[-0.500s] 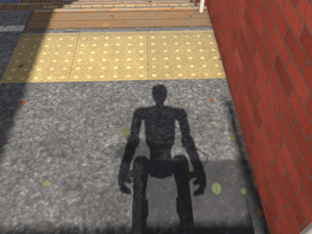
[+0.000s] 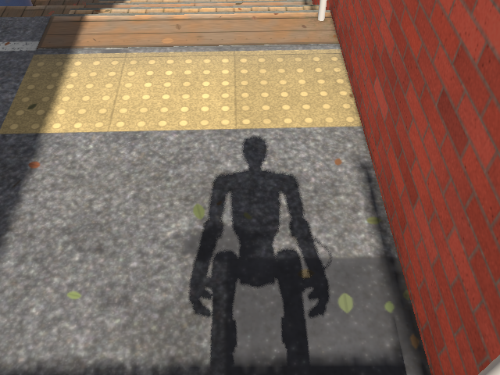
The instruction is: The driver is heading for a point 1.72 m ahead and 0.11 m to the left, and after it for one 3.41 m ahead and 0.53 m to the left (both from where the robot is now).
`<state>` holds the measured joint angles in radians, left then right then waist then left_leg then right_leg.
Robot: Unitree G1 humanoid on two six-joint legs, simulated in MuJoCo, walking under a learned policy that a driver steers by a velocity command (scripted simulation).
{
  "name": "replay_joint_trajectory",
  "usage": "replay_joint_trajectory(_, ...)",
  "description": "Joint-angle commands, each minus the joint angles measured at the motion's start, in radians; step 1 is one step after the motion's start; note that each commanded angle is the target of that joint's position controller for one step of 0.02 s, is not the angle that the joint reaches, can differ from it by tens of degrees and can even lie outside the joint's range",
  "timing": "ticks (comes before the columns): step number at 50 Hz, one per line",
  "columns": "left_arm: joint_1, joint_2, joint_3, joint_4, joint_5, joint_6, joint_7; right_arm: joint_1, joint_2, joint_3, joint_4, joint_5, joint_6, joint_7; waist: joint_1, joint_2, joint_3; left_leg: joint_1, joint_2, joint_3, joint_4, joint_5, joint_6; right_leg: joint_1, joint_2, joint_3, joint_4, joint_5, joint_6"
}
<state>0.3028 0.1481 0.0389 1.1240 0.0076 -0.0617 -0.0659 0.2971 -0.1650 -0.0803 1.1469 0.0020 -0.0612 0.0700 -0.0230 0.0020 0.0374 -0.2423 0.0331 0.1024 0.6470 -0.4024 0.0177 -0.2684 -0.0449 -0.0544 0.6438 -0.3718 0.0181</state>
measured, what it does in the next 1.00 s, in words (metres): goes down: left foot 0.15 m lower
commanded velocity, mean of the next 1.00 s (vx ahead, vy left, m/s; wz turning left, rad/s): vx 0.28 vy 0.00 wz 0.00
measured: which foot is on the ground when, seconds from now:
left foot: down 0.00-0.46, up 0.48-0.86, down 0.88-1.00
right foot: down 0.00-0.90, up 0.92-1.00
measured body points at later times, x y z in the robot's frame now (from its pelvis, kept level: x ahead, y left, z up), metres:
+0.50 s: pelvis +0.05 -0.03 -0.01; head +0.05 -0.03 +0.44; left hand +0.04 +0.20 -0.16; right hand -0.03 -0.26 -0.16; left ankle -0.03 +0.10 -0.69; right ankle +0.00 -0.12 -0.72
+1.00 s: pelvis +0.31 +0.03 -0.14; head +0.32 +0.04 +0.31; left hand +0.19 +0.23 -0.29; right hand +0.39 -0.22 -0.28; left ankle +0.34 +0.11 -0.87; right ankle +0.14 -0.12 -0.62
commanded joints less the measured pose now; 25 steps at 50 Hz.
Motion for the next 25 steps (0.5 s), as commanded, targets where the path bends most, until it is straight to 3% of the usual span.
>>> replay_joint_trajectory(1,0.083,0.078,0.011,-0.008,-0.001,-0.004,0.001,0.083,-0.089,-0.012,-0.006,0.000,-0.004,-0.001,0.000,-0.002,0.027,-0.017,0.008,-0.015,-0.108,0.282,0.019,-0.019,0.017,-0.021,-0.089,0.228,-0.036)
replay_joint_trajectory(11,0.091,0.075,0.009,-0.005,-0.001,-0.003,0.002,0.088,-0.087,-0.010,-0.007,0.001,-0.004,-0.002,0.000,-0.001,0.031,-0.020,0.009,-0.016,-0.109,0.274,0.019,-0.020,0.018,-0.020,-0.091,0.223,-0.038)
replay_joint_trajectory(12,0.110,0.099,0.020,-0.002,0.006,-0.003,0.006,0.111,-0.113,-0.020,-0.001,-0.008,-0.002,-0.006,-0.003,0.007,0.029,-0.016,0.014,-0.023,-0.126,0.137,0.038,-0.022,0.026,-0.029,-0.089,0.082,-0.047)
replay_joint_trajectory(13,0.114,0.126,0.034,-0.005,0.021,-0.004,0.014,0.123,-0.146,-0.034,0.000,-0.024,-0.001,-0.013,-0.010,0.025,0.065,-0.040,0.037,-0.062,-0.169,-0.084,0.079,-0.052,0.033,-0.028,-0.083,-0.103,-0.062)
replay_joint_trajectory(14,0.103,0.128,0.042,-0.017,0.036,-0.007,0.025,0.135,-0.170,-0.047,-0.001,-0.040,-0.001,-0.022,-0.020,0.043,0.112,-0.072,0.081,-0.129,-0.221,-0.286,0.127,-0.095,0.029,-0.013,-0.070,-0.226,-0.081)
replay_joint_trajectory(15,0.086,0.102,0.043,-0.030,0.046,-0.012,0.039,0.166,-0.176,-0.054,0.001,-0.051,-0.005,-0.034,-0.033,0.057,0.141,-0.071,0.140,-0.217,-0.265,-0.412,0.182,-0.142,0.023,0.005,-0.040,-0.270,-0.103)
replay_joint_trajectory(16,0.058,0.057,0.037,-0.044,0.048,-0.019,0.052,0.217,-0.152,-0.052,0.006,-0.058,-0.011,-0.047,-0.053,0.076,0.145,-0.024,0.208,-0.317,-0.309,-0.453,0.236,-0.190,0.023,0.006,0.018,-0.243,-0.115)
replay_joint_trajectory(18,-0.008,-0.014,0.026,-0.078,0.048,-0.034,0.074,0.273,-0.107,-0.037,0.012,-0.053,-0.016,-0.070,-0.070,0.116,0.146,0.049,0.325,-0.483,-0.386,-0.416,0.311,-0.236,0.040,-0.004,0.117,-0.126,-0.124)
replay_joint_trajectory(19,-0.019,-0.023,0.025,-0.092,0.047,-0.041,0.077,0.245,-0.100,-0.030,-0.007,-0.049,-0.018,-0.073,-0.055,0.100,0.144,0.020,0.330,-0.474,-0.385,-0.374,0.310,-0.190,0.037,0.004,0.125,-0.122,-0.130)
replay_joint_trajectory(21,0.059,-0.023,0.028,-0.078,0.039,-0.057,0.070,0.102,-0.136,-0.035,-0.062,-0.043,-0.015,-0.072,0.027,0.063,0.146,-0.139,0.254,-0.323,-0.319,-0.318,0.267,0.059,0.066,-0.042,0.003,-0.070,-0.145)
replay_joint_trajectory(22,0.149,-0.013,0.037,-0.046,0.041,-0.066,0.059,0.053,-0.135,-0.035,-0.073,-0.076,-0.017,-0.062,0.080,0.047,0.146,-0.231,0.172,-0.220,-0.165,-0.246,0.246,0.218,0.066,-0.031,-0.054,0.023,-0.161)
replay_joint_trajectory(23,0.342,0.073,0.063,0.020,0.075,-0.084,0.059,-0.026,-0.078,-0.020,-0.119,-0.091,-0.031,-0.052,0.162,-0.082,0.089,-0.388,0.066,-0.104,0.153,-0.151,0.195,0.381,-0.015,0.131,-0.120,0.109,-0.224)
replay_joint_trajectory(24,0.594,0.153,0.069,0.069,0.097,-0.090,0.056,-0.074,0.049,0.011,-0.172,-0.095,-0.057,-0.043,0.249,-0.300,-0.003,-0.652,-0.097,-0.088,0.539,-0.236,0.115,0.590,-0.234,0.642,-0.303,0.137,-0.405)
replay_joint_trajectory(25,0.688,0.152,0.052,0.120,0.116,-0.088,0.039,-0.096,0.033,0.009,-0.184,-0.055,-0.081,-0.051,0.265,-0.142,0.152,-0.906,-0.084,-0.343,0.599,-0.169,0.131,0.617,-0.372,0.786,-0.391,0.095,-0.473)
Velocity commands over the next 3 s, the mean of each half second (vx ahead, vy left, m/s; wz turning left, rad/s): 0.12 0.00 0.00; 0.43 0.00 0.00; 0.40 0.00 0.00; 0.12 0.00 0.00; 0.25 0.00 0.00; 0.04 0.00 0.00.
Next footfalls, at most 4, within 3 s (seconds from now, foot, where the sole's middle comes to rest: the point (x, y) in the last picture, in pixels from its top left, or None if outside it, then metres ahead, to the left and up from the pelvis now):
0.88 left None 0.38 0.12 -0.91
1.40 right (292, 324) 0.75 -0.13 -1.05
1.72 left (217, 313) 0.80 0.13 -1.05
2.46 left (219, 255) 1.03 0.12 -1.05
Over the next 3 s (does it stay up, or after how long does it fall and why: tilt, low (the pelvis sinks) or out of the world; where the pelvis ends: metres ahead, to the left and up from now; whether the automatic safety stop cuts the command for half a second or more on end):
stays up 0.93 0.02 -0.28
